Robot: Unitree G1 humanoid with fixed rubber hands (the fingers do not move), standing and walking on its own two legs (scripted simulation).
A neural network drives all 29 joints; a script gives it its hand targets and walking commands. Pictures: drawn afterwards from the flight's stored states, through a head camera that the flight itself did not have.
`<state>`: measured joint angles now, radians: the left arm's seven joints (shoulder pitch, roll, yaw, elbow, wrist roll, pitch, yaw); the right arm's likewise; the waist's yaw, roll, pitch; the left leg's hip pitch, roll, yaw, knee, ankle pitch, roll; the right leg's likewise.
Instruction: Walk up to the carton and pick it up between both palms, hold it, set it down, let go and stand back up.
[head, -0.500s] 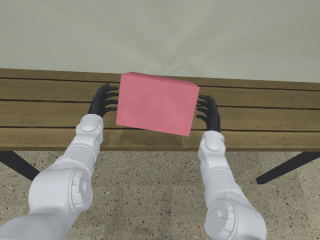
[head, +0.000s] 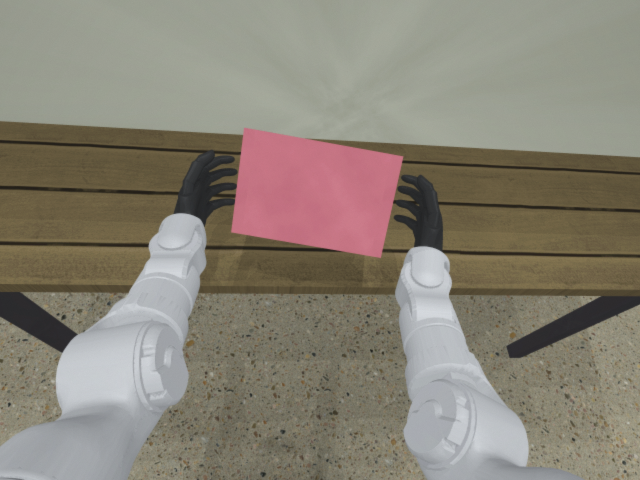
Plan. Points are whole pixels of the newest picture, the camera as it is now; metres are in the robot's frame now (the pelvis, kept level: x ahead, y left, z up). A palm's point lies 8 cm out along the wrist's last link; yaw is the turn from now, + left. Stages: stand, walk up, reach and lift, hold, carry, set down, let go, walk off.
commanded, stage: set down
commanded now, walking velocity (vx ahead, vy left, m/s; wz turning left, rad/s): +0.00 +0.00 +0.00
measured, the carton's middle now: (316, 187) +0.52 -0.01 -0.03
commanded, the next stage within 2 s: none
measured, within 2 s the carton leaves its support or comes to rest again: neither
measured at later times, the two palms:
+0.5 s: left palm (194, 205) +0.44 +0.16 +0.02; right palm (424, 232) +0.40 -0.15 +0.04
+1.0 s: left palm (194, 202) +0.45 +0.16 +0.02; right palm (424, 231) +0.41 -0.14 +0.04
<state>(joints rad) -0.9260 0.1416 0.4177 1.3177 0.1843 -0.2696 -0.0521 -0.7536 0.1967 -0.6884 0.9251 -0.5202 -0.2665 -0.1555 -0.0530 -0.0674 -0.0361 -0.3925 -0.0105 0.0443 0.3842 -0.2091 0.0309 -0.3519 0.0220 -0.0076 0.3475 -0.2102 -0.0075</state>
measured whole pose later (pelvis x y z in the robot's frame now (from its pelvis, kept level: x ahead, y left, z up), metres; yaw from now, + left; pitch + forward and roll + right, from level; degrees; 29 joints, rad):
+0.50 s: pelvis +0.00 +0.00 +0.00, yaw +0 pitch +13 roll -1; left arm -0.95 0.14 0.50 1.32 0.25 -0.27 -0.08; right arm -0.79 0.20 -0.73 0.93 -0.56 -0.26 -0.15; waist -0.06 -0.07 -0.04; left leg -0.41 -0.01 0.04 0.39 -0.21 0.03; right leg -0.37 0.02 -0.01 0.35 -0.21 -0.01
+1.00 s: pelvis +0.00 +0.01 +0.00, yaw +0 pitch +14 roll -1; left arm -0.97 0.14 0.54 1.32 0.30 -0.29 -0.09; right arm -0.81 0.20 -0.76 0.93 -0.58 -0.26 -0.13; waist -0.08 -0.07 -0.04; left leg -0.44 -0.01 0.04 0.42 -0.23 0.04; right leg -0.38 0.02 -0.01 0.35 -0.21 0.00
